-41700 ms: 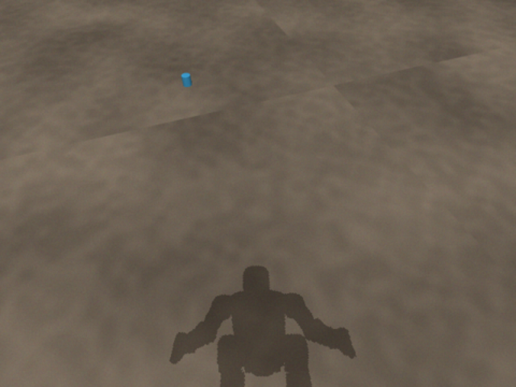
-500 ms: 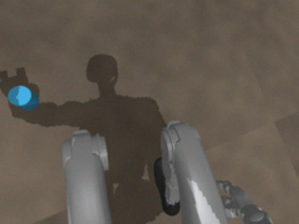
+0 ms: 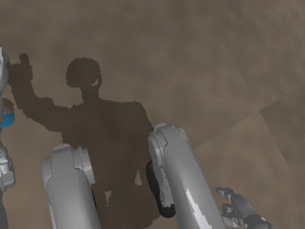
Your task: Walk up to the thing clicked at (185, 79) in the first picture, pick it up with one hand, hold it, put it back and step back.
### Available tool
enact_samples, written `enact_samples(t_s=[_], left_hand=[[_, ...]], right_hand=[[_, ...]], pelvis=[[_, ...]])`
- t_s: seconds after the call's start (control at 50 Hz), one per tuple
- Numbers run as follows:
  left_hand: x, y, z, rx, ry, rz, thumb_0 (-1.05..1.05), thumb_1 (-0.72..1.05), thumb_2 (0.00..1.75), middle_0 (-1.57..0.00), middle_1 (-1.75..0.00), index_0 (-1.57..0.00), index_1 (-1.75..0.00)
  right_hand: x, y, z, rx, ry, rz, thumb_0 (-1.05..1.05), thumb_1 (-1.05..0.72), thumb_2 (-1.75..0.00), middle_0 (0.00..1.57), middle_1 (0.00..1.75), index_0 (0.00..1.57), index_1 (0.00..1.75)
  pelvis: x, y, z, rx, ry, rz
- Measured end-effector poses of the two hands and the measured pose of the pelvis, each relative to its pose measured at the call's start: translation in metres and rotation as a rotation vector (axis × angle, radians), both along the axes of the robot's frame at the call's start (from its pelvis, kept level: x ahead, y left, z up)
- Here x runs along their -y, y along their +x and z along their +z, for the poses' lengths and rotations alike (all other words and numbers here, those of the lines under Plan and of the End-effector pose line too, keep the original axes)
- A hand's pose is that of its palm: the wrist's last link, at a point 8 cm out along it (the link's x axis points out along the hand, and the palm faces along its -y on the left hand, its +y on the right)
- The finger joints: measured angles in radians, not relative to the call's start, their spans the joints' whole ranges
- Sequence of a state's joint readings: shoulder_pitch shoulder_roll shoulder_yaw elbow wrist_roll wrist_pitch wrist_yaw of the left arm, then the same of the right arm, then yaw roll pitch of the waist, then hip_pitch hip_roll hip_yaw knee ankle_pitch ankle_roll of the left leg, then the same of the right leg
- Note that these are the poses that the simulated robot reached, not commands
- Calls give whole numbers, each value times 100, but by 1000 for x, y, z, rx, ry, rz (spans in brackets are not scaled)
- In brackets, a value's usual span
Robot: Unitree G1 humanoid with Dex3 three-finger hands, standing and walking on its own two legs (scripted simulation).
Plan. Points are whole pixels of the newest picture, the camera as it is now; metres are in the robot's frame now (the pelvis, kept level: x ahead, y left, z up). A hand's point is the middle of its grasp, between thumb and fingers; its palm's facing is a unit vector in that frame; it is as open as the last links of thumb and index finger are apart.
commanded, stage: approach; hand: left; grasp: from above
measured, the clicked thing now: out of the picture +0.44 +0.37 -0.29
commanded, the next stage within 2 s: rest palm in 0.78 s
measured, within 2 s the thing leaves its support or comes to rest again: neither
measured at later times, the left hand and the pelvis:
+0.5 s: hand out of the picture +0.36 +0.38 -0.19, palm faces -0.51 -0.18 -0.84, open 13.8 cm; pelvis -0.01 +0.00 +0.00, yaw -1 degrees
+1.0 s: hand out of the picture +0.46 +0.37 -0.15, palm faces -0.48 -0.06 -0.88, open 13.6 cm; pelvis +0.00 +0.01 +0.00, yaw -1 degrees
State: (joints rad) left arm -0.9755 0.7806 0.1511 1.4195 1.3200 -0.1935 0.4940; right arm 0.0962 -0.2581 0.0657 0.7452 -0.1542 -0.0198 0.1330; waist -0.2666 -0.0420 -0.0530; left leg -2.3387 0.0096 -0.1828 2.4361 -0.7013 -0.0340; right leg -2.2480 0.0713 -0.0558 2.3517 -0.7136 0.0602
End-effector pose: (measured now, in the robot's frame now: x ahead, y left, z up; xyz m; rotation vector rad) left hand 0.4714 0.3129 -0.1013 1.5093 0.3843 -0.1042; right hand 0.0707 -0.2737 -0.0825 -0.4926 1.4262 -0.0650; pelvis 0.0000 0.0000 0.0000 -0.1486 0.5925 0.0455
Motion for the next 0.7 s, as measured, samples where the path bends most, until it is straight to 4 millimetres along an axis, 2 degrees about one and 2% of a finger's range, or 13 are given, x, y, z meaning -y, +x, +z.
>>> enact_samples(t_s=[0.08, 0.14, 0.22, 0.3, 0.4, 0.48, 0.58, 0.7], left_hand=[[1, 13, 14, -45, 42, 53, 1, -52, 99, -9, -104, -10, -103], [-7, 12, 20, -103, 50, 101, 1, -52, 98, -9, -105, -10, -103], [-27, -8, 16, -211, 33, 158, 1, -51, 97, -9, -105, -10, -103], [-53, -41, 1, -299, -16, 186, 1, -49, 94, -10, -105, -12, -103], [-76, -83, -24, -330, -105, 140, 1, -47, 92, -11, -104, -14, -102], [-80, -99, -35, -258, -126, 17, 0, -47, 92, -11, -104, -14, -101], [-73, -96, -39, -95, -130, -58, 0, -47, 94, -11, -103, -13, -100], [-59, -65, -31, 10, -56, -54, 0, -46, 98, -13, -102, -14, -101]], right_hand=[[-1, -14, 1, -5, 23, -37, 0, -92, -89, 20, 30, 20, 30], [-3, -25, 2, -24, 45, -60, 0, -92, -90, 20, 30, 20, 30], [-5, -35, 3, -66, 65, -64, 0, -92, -90, 20, 30, 20, 30], [-5, -34, 4, -111, 62, -17, 0, -92, -89, 20, 30, 20, 30], [-1, -17, 4, -140, 18, 87, 0, -91, -89, 20, 30, 20, 30], [3, 4, 4, -128, -35, 160, 0, -91, -89, 20, 30, 20, 30], [2, 40, 2, -40, -87, 202, 0, -90, -89, 20, 30, 20, 30], [-12, 69, 3, 95, -87, 198, 0, -90, -89, 20, 30, 20, 30]], pelvis=[[0, -2, 6, -9, 1, -3], [0, -3, 11, -7, 3, -2], [1, -3, 15, -1, 9, 2], [3, -5, 15, 16, 8, 7], [2, -8, 8, 55, -8, 8], [-1, -10, -1, 90, -27, 8], [-8, -11, -13, 111, -40, 11], [-13, -10, -18, 89, -45, 10]])
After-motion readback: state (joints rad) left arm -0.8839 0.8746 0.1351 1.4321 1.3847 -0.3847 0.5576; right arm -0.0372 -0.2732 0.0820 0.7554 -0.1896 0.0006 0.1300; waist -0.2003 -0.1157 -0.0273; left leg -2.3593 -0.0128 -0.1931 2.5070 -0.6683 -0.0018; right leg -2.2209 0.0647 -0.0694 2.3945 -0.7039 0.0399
